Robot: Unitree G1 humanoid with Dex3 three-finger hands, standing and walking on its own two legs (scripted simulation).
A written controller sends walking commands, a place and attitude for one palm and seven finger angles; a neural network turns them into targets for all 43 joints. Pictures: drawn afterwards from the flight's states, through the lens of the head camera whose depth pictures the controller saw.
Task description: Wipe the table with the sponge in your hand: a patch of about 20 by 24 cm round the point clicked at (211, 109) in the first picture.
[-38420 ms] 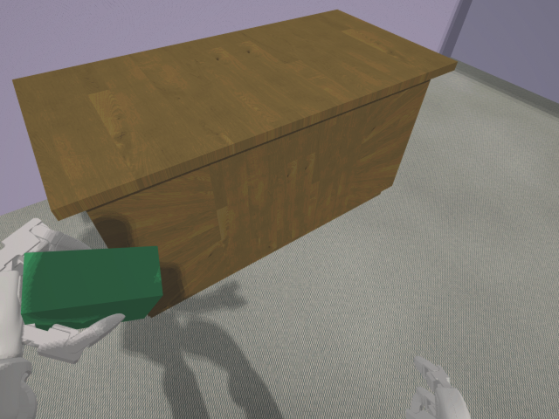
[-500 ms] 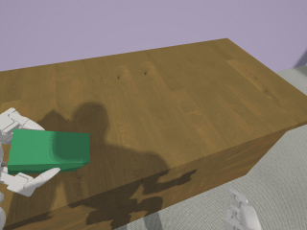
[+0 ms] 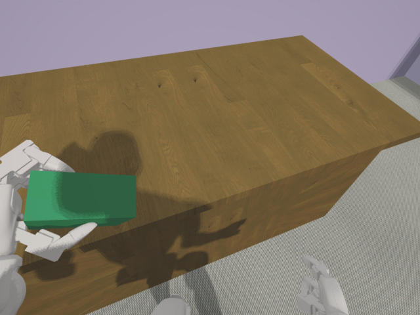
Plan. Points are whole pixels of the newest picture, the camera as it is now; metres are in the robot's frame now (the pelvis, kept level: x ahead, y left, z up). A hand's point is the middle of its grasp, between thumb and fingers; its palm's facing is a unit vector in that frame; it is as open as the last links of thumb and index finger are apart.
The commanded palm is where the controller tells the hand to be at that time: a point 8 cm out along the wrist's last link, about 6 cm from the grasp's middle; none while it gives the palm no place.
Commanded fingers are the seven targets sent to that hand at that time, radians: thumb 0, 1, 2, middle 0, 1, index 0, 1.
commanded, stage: step back with the hand held close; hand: left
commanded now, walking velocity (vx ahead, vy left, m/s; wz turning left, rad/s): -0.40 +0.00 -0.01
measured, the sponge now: (97, 202) +0.24 +0.19 +0.15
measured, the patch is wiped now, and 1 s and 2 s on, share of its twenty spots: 1.00 1.00 1.00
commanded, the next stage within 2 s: stop stepping back and stand still in 0.16 s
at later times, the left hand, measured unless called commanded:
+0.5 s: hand out of the picture +0.05 +0.23 +0.18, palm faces +0.37 -0.85 -0.38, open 10.0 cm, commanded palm +0.00 +0.27 +0.19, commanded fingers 0.00 0.10 1.30 -1.20 -1.60 -1.20 -1.60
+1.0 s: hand out of the picture -0.10 +0.20 +0.17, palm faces +0.40 -0.86 -0.33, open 10.0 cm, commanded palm -0.15 +0.25 +0.19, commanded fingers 0.00 0.10 1.30 -1.20 -1.60 -1.20 -1.60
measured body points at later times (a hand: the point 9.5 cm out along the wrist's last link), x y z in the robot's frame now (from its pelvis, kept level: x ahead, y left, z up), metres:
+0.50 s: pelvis -0.16 -0.01 -0.01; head -0.18 +0.00 +0.44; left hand +0.02 +0.27 +0.20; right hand +0.00 -0.24 -0.09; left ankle -0.07 +0.11 -0.69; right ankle -0.10 -0.13 -0.72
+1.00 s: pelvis -0.30 -0.03 -0.02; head -0.34 -0.03 +0.43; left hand -0.12 +0.25 +0.19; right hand -0.17 -0.27 -0.11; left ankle -0.30 +0.08 -0.66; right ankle -0.22 -0.14 -0.72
